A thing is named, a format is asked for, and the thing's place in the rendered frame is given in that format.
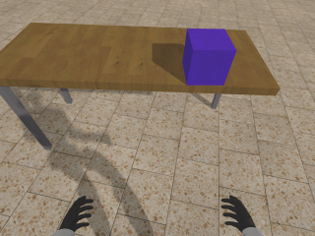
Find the carton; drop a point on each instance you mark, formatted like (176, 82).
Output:
(207, 57)

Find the left robot hand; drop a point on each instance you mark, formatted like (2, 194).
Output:
(72, 217)

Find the right robot hand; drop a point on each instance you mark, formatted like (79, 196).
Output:
(241, 215)

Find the table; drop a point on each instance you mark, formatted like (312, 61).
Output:
(77, 56)

